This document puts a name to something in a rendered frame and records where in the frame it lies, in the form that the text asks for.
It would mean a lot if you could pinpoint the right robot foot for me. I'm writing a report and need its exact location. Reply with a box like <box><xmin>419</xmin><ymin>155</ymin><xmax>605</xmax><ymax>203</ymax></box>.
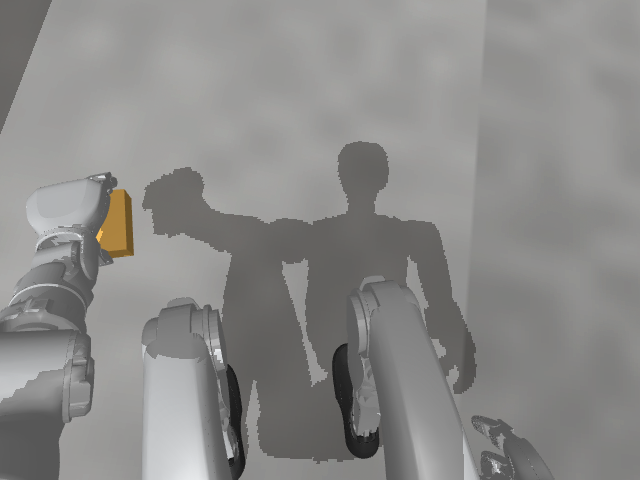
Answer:
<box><xmin>332</xmin><ymin>343</ymin><xmax>379</xmax><ymax>459</ymax></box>

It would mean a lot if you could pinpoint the small box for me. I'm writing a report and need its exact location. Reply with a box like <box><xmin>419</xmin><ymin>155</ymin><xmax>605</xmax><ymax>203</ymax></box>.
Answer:
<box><xmin>96</xmin><ymin>189</ymin><xmax>134</xmax><ymax>258</ymax></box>

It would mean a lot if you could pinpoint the right robot hand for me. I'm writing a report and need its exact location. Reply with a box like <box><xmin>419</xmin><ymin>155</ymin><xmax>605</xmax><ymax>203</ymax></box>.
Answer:
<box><xmin>471</xmin><ymin>415</ymin><xmax>555</xmax><ymax>480</ymax></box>

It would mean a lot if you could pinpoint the left robot foot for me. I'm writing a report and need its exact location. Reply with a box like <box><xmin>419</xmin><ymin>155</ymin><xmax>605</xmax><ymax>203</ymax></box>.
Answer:
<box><xmin>226</xmin><ymin>363</ymin><xmax>245</xmax><ymax>480</ymax></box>

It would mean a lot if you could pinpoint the left robot arm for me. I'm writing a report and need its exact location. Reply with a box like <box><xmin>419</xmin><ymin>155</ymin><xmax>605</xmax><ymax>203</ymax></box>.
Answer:
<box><xmin>0</xmin><ymin>227</ymin><xmax>99</xmax><ymax>480</ymax></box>

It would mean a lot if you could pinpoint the left robot hand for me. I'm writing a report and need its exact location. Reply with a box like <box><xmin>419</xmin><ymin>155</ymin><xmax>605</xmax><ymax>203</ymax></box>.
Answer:
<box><xmin>26</xmin><ymin>172</ymin><xmax>118</xmax><ymax>267</ymax></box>

